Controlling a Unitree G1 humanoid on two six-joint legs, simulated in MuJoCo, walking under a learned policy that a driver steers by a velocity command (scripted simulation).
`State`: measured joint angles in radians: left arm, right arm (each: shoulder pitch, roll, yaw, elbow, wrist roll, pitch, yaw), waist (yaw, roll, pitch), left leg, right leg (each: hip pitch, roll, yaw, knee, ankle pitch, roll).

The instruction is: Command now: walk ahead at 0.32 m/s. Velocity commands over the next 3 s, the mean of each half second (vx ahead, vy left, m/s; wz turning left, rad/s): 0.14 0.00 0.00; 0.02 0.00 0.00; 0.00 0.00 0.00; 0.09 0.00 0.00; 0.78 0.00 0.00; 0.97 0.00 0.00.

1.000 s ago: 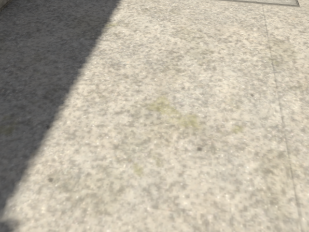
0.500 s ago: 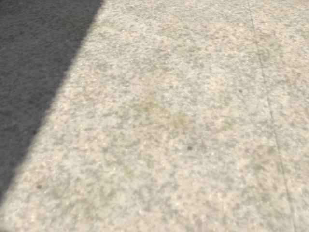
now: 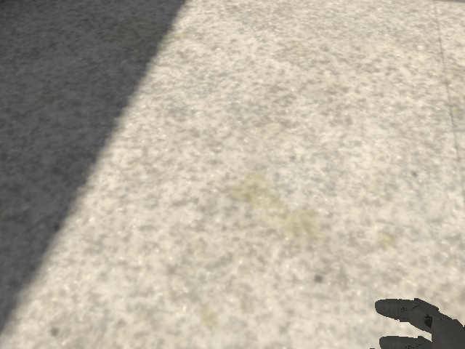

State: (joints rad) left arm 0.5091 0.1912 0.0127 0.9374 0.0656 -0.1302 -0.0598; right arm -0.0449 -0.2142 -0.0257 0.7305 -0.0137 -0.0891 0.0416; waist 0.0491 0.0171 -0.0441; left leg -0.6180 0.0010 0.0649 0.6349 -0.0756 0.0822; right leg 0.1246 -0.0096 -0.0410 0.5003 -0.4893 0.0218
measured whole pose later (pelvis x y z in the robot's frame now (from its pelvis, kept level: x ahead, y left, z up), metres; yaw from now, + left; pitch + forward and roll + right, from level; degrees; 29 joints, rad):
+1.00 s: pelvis +0.17 -0.04 +0.02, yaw +0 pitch -1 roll +0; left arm 0.17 0.18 0.06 0.95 0.00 -0.01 0.04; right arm 0.23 -0.19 -0.04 1.08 0.00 -0.01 -0.05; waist -0.01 0.00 0.04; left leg -0.18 0.04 0.02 0.56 -0.36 -0.03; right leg -0.29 0.01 -0.02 0.57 -0.26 -0.02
